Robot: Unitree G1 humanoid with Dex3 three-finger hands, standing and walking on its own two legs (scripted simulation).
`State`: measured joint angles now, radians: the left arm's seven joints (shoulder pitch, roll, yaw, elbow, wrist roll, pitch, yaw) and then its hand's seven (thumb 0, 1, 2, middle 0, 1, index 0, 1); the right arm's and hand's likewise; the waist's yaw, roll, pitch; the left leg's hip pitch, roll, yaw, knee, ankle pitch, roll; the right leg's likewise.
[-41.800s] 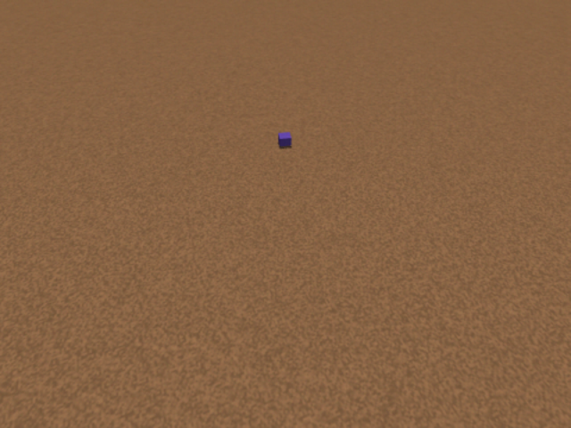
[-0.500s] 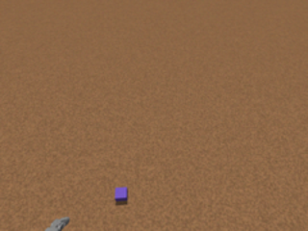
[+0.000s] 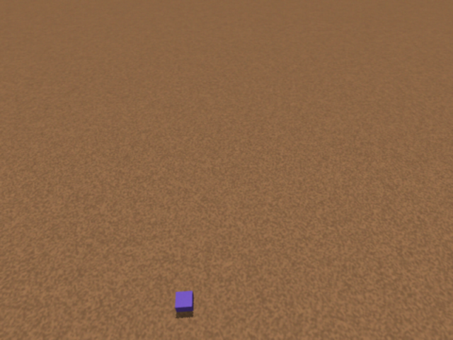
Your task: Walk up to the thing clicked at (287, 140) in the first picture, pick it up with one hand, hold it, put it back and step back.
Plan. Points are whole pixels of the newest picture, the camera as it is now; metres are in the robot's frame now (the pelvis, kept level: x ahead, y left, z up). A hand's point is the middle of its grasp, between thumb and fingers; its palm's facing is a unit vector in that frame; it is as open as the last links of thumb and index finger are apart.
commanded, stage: stand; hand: left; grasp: from above
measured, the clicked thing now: (184, 301) +0.46 +0.22 -0.75
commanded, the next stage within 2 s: step back in 1.74 s
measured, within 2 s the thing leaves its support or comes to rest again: neither
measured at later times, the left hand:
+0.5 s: hand out of the picture +0.04 +0.23 -0.16, palm faces +0.02 -0.94 -0.34, open 7.4 cm
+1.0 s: hand out of the picture +0.09 +0.24 -0.15, palm faces +0.02 -0.94 -0.34, open 7.4 cm
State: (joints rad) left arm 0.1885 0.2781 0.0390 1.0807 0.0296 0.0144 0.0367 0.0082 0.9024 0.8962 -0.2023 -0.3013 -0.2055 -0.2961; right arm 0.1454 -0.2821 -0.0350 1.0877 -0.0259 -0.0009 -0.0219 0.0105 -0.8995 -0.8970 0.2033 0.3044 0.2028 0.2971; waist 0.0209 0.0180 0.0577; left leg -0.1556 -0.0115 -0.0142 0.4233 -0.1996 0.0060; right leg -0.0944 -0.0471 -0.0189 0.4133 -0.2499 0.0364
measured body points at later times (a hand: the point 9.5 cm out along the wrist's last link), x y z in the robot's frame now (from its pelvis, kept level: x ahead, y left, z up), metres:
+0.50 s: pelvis -0.01 -0.01 +0.00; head +0.00 -0.02 +0.45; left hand +0.04 +0.28 -0.13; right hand +0.05 -0.30 -0.14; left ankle +0.02 +0.12 -0.74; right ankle -0.01 -0.14 -0.74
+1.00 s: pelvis +0.01 -0.01 +0.01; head +0.01 -0.01 +0.46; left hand +0.08 +0.28 -0.13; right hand +0.08 -0.30 -0.13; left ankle +0.02 +0.12 -0.74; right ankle -0.01 -0.14 -0.74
